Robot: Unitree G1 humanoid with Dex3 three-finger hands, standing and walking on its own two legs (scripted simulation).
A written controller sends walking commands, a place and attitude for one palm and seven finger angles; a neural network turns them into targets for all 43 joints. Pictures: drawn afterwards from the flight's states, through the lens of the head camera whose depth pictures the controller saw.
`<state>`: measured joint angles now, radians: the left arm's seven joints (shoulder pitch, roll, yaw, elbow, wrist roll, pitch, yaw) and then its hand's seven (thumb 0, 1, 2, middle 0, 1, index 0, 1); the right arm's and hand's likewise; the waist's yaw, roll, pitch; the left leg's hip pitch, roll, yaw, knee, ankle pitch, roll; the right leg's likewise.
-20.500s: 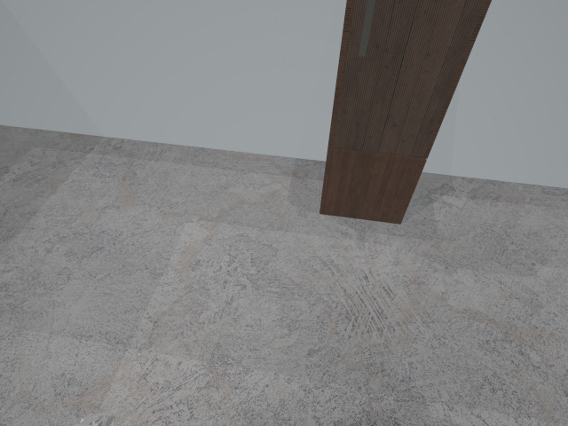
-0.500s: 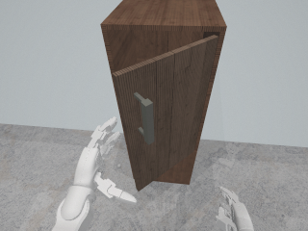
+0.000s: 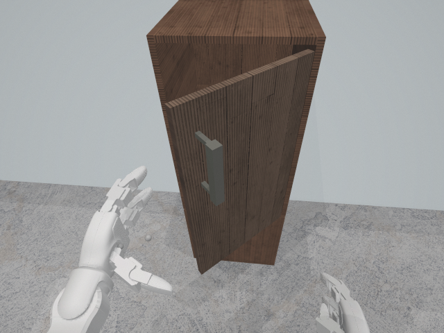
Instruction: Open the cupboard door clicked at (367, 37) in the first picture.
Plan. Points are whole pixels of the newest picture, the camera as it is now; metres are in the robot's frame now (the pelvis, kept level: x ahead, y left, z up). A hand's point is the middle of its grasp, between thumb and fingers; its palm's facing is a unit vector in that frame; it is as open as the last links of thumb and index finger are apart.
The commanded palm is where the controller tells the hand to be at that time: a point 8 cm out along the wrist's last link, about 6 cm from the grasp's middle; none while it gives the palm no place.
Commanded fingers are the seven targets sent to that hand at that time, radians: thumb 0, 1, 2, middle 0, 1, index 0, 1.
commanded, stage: draw the hand back to the body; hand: left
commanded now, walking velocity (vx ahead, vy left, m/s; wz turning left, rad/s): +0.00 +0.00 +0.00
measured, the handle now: (209, 169) +0.38 +0.06 +0.12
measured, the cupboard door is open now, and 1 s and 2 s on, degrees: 44 44 44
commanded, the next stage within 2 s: step back with the hand held close in 1.30 s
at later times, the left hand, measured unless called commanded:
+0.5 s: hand (91, 238) +0.21 +0.21 +0.14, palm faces +0.29 -0.91 -0.31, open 14.1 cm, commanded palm +0.16 +0.25 +0.16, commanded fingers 0.00 0.20 0.60 -0.17 -0.30 -0.17 -0.30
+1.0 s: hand (38, 221) +0.21 +0.28 +0.17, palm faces +0.47 -0.79 -0.40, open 8.3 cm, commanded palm +0.16 +0.31 +0.18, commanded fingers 0.00 0.90 0.90 -0.20 -0.30 -0.20 -0.30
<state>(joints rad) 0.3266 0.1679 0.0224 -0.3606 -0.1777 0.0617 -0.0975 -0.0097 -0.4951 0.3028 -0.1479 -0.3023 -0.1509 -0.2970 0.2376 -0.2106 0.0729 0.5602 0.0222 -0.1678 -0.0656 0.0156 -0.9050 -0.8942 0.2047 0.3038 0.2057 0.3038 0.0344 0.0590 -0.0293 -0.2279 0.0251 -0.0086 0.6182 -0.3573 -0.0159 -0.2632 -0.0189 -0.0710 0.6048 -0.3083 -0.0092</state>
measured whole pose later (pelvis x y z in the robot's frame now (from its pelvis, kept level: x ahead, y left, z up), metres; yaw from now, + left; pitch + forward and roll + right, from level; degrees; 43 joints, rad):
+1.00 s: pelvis +0.02 +0.01 +0.02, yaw -1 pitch -5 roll -1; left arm 0.43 0.33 0.35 -0.35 -0.04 -0.12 0.12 0.01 0.73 0.83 -0.20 -0.30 -0.20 -0.30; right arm 0.19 -0.22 0.02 0.66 -0.01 -0.12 -0.08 0.01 -0.90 -0.89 0.21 0.30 0.21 0.30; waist 0.07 0.06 0.03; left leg -0.04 0.02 0.02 0.40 -0.28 0.00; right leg -0.07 -0.01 -0.05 0.36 -0.21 0.01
